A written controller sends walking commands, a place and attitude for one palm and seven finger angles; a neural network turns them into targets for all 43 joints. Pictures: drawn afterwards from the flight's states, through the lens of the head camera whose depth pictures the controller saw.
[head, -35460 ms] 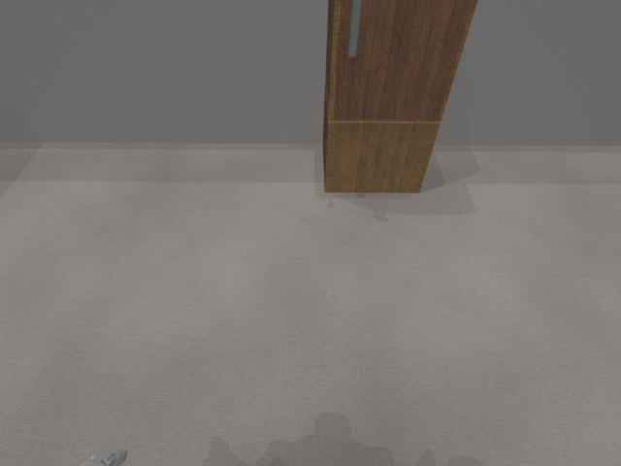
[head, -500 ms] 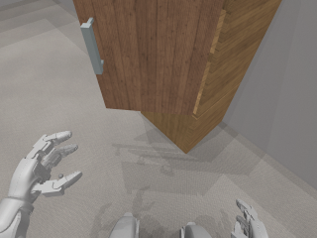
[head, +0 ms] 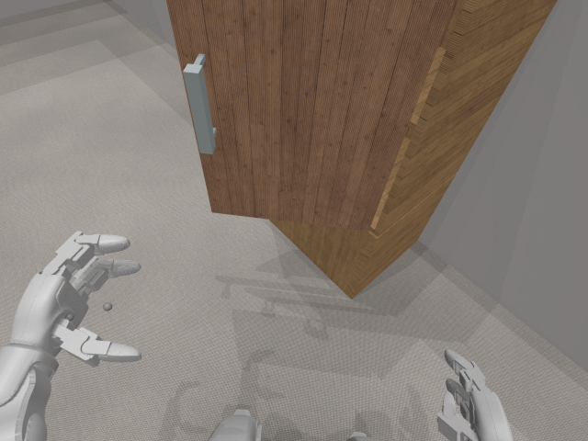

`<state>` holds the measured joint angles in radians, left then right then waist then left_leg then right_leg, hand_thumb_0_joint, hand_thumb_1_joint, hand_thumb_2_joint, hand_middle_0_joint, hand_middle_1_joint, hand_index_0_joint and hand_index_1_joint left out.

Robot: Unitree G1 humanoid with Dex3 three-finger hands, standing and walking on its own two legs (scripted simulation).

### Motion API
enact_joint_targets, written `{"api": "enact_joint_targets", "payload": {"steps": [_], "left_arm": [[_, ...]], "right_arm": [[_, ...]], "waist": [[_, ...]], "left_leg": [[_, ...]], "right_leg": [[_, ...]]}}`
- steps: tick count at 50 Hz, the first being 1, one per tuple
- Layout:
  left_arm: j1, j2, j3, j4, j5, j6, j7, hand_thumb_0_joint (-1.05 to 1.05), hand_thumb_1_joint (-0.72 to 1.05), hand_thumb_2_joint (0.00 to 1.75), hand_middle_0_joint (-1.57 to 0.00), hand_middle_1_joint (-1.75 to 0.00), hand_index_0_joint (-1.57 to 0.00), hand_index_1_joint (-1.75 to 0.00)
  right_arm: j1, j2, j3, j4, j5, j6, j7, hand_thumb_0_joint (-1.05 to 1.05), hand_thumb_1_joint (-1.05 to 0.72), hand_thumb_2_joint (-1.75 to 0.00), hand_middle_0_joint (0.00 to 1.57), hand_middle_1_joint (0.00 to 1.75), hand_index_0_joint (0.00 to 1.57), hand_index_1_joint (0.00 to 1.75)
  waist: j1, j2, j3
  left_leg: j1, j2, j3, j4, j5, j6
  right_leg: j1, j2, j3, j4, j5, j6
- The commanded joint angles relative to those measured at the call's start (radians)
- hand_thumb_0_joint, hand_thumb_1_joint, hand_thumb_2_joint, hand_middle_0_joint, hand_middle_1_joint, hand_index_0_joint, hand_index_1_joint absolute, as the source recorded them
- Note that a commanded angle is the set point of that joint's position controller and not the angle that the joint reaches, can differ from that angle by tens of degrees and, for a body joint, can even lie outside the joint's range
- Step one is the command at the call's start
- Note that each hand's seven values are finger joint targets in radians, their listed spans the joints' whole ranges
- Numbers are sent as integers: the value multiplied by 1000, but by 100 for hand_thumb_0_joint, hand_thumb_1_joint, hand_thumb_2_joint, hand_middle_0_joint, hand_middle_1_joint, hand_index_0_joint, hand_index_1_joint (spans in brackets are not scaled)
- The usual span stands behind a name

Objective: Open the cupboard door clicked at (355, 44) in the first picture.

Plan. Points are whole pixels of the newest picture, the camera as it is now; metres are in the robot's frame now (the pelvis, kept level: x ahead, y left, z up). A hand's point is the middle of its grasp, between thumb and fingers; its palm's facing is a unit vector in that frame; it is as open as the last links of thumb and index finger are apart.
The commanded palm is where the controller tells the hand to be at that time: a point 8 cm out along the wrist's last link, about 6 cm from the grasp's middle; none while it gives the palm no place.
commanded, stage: raise the hand with hooked fingers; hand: left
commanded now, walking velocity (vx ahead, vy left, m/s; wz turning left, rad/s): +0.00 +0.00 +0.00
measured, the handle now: (204, 106) +0.65 +0.21 +0.07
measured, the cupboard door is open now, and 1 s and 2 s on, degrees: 42 42 42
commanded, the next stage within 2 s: move the hooked fingers beside the handle in 0.88 s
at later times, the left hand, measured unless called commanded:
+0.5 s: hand (107, 260) +0.30 +0.25 +0.10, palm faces -0.05 -1.00 -0.03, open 14.0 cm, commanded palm +0.27 +0.30 +0.09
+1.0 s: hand (116, 265) +0.30 +0.24 +0.09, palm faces -0.04 -1.00 -0.03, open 14.0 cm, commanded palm +0.28 +0.29 +0.09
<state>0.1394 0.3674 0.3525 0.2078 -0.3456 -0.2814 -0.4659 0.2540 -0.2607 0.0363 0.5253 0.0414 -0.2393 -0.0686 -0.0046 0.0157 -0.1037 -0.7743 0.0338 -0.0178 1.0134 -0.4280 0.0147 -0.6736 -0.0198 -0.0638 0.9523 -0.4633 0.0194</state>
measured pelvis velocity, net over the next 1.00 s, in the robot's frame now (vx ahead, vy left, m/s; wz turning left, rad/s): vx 0.01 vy -0.02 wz -0.01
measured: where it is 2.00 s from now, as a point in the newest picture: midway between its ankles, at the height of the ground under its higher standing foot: outside the picture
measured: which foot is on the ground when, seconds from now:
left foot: down 0.00-1.00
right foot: down 0.00-1.00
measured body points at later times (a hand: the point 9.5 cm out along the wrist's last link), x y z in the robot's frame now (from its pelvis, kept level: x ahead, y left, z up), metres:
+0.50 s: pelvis +0.01 -0.02 +0.01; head +0.05 -0.02 +0.46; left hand +0.30 +0.30 +0.10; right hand +0.15 -0.28 -0.07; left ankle +0.04 +0.10 -0.68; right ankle +0.01 -0.14 -0.68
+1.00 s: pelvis +0.01 -0.02 +0.01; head +0.05 -0.03 +0.46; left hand +0.29 +0.29 +0.09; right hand +0.16 -0.28 -0.07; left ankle +0.04 +0.10 -0.68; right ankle +0.01 -0.14 -0.68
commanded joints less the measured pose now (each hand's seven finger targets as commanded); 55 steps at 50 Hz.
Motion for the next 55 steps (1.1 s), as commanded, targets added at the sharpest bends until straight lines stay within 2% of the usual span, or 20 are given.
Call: {"api": "enact_joint_targets", "payload": {"steps": [1, 5, 8, 10, 17, 19, 22, 25, 27, 29, 32, 34, 40, 41, 44, 47, 49, 52, 53, 55], "left_arm": [[-186, 215, 106, -162, -32, -40, -20, 0, -50, 30, -30, -120, -30, -120], [-236, 236, 116, -155, -34, -36, -43, 0, -50, 30, -30, -120, -30, -120], [-279, 263, 130, -125, -35, -28, -55, 0, -50, 30, -30, -120, -30, -120], [-291, 268, 142, -88, -43, -20, -62, 0, -50, 30, -30, -120, -30, -120], [-376, 338, 184, -40, -52, -19, -89, 0, -50, 30, -30, -120, -30, -120], [-384, 339, 191, 0, -58, -15, -98, 0, -50, 30, -30, -120, -30, -120], [-352, 300, 160, 60, -67, -8, -119, 0, -50, 30, -30, -120, -30, -120], [-350, 319, 170, 56, -58, -14, -117, 0, -50, 30, -30, -120, -30, -120], [-356, 339, 192, 41, -64, -27, -105, 0, -50, 30, -30, -120, -30, -120], [-362, 339, 196, 31, -64, -41, -101, 0, -50, 30, -30, -120, -30, -120], [-374, 345, 202, 20, -65, -58, -92, 0, -50, 30, -30, -120, -30, -120], [-383, 335, 193, 24, -62, -62, -92, 0, -50, 30, -30, -120, -30, -120], [-381, 324, 181, 40, -60, -62, -97, 0, -50, 30, -30, -120, -30, -120], [-384, 326, 180, 38, -59, -63, -98, 0, -50, 30, -30, -120, -30, -120], [-387, 317, 172, 73, -63, -51, -106, 0, -50, 30, -30, -120, -30, -120], [-405, 322, 170, 51, -63, -56, -106, 0, -50, 30, -30, -120, -30, -120], [-389, 326, 181, 68, -62, -55, -106, 0, -50, 30, -30, -120, -30, -120], [-586, 357, 177, 133, -53, -57, -105, 0, -50, 30, -30, -120, -30, -120], [-608, 377, 190, 166, -45, -61, -108, 0, -50, 30, -30, -120, -30, -120], [-673, 353, 146, 180, -31, -70, -119, 0, -50, 30, -30, -120, -30, -120]], "right_arm": [[-7, -156, -67, -131, 4, -36, -17, 0, -90, -90, 20, 30, 20, 30], [-5, -156, -66, -132, 3, -32, -20, 0, -90, -90, 20, 30, 20, 30], [-8, -158, -61, -129, 4, -26, -22, 0, -90, -90, 20, 30, 20, 30], [-6, -158, -60, -127, 6, -20, -26, 0, -90, -90, 20, 30, 20, 30], [4, -163, -59, -121, 6, -11, -34, 0, -90, -90, 20, 30, 20, 30], [15, -163, -59, -115, 8, -5, -35, 0, -90, -90, 20, 30, 20, 30], [13, -164, -62, -119, 12, -1, -32, 0, -90, -90, 20, 30, 20, 30], [16, -164, -66, -123, 11, 5, -27, 0, -90, -90, 20, 30, 20, 30], [16, -164, -67, -129, 8, 8, -24, 0, -90, -90, 20, 30, 20, 30], [17, -161, -67, -128, 9, 10, -24, 0, -90, -90, 20, 30, 20, 30], [19, -159, -67, -127, 8, 12, -26, 0, -90, -90, 20, 30, 20, 30], [14, -154, -65, -123, 10, 14, -27, 0, -90, -90, 20, 30, 20, 30], [13, -155, -66, -118, 12, 15, -33, 0, -90, -90, 20, 30, 20, 30], [11, -156, -66, -116, 12, 15, -33, 0, -90, -90, 20, 30, 20, 30], [10, -158, -62, -118, 12, 17, -35, 0, -90, -90, 20, 30, 20, 30], [5, -158, -61, -123, 12, 15, -35, 0, -90, -90, 20, 30, 20, 30], [9, -159, -62, -124, 11, 16, -34, 0, -90, -90, 20, 30, 20, 30], [18, -167, -56, -93, 10, 24, -47, 0, -90, -90, 20, 30, 20, 30], [22, -170, -57, -87, 10, 26, -51, 0, -90, -90, 20, 30, 20, 30], [24, -167, -55, -81, 11, 24, -54, 0, -90, -90, 20, 30, 20, 30]], "waist": [[-2, 105, -198], [0, 108, -235], [-2, 115, -215], [-3, 83, -210], [8, 91, -244], [0, 61, -242], [2, 35, -194], [8, 63, -213], [10, 20, -208], [10, 61, -225], [8, 37, -227], [3, 74, -217], [-1, 45, -217], [0, 69, -219], [-3, 38, -195], [2, 63, -207], [1, 26, -218], [-36, 17, -166], [-31, 23, -183], [-36, 75, -216]], "left_leg": [[268, -20, -42, -200, 186, -7], [308, -19, -41, -200, 241, -7], [304, -22, -39, -208, 232, -6], [298, -23, -37, -216, 214, -3], [312, -28, -19, -216, 271, 4], [307, -30, -9, -218, 268, 7], [267, -34, 1, -217, 238, 10], [271, -36, 10, -217, 249, 10], [248, -37, 12, -210, 243, 12], [259, -38, 18, -211, 243, 12], [249, -37, 20, -204, 244, 14], [254, -37, 23, -208, 226, 13], [259, -35, 18, -211, 230, 14], [265, -35, 19, -214, 226, 14], [246, -35, 14, -215, 212, 12], [262, -35, 13, -216, 210, 13], [264, -35, 12, -218, 216, 13], [225, -32, 9, -199, 166, 12], [224, -31, 6, -199, 166, 11], [255, -31, 3, -201, 164, 11]], "right_leg": [[16, 62, -21, -128, 161, -48], [34, 64, -19, -132, 202, -49], [43, 65, -16, -144, 199, -52], [51, 64, -14, -158, 191, -49], [113, 63, 3, -173, 255, -52], [124, 60, 10, -190, 270, -45], [128, 58, 24, -207, 246, -45], [134, 51, 32, -207, 267, -41], [155, 52, 45, -211, 256, -39], [156, 48, 51, -210, 263, -37], [169, 50, 62, -210, 265, -34], [158, 45, 70, -218, 249, -31], [154, 47, 62, -217, 262, -29], [149, 45, 61, -218, 256, -30], [143, 47, 59, -219, 241, -31], [138, 51, 55, -214, 226, -37], [143, 50, 51, -213, 243, -32], [93, 52, 61, -214, 181, -31], [98, 50, 65, -210, 180, -32], [77, 47, 55, -200, 176, -37]]}}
